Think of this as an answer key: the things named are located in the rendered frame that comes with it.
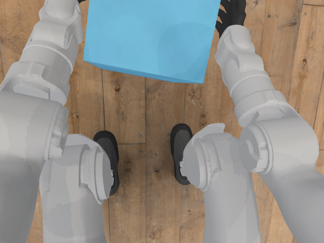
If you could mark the right robot upper arm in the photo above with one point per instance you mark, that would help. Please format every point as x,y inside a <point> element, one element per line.
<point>284,151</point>

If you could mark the right robot thigh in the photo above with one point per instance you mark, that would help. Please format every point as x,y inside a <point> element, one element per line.
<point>231,213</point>

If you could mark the robot left forearm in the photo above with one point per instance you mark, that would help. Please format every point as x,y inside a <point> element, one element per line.
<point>48,58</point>

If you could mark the robot right forearm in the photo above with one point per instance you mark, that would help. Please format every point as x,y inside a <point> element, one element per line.
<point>253,94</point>

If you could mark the carton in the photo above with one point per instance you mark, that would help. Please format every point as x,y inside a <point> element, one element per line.
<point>167,40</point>

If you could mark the left robot upper arm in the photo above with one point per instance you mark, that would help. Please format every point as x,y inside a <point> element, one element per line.
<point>32,130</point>

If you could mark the right robot hand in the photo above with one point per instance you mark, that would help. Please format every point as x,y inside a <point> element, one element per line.
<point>235,14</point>

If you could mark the right robot foot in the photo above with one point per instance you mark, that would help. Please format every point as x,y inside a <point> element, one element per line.
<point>180,136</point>

